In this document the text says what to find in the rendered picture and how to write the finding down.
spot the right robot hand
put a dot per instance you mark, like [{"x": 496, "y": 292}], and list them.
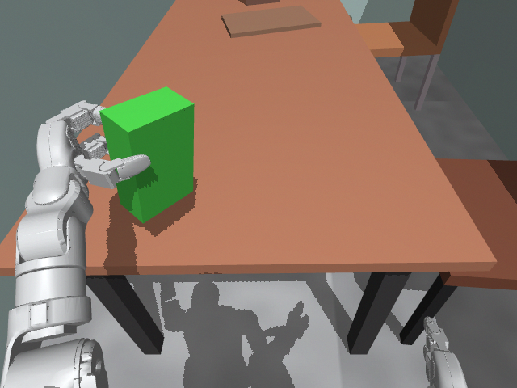
[{"x": 443, "y": 369}]

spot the left robot arm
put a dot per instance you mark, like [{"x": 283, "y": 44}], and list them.
[{"x": 50, "y": 291}]

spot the chair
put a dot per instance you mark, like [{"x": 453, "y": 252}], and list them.
[
  {"x": 424, "y": 34},
  {"x": 488, "y": 191}
]

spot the left robot hand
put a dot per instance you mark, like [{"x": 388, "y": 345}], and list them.
[{"x": 57, "y": 146}]

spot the table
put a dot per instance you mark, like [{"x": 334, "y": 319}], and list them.
[{"x": 305, "y": 161}]

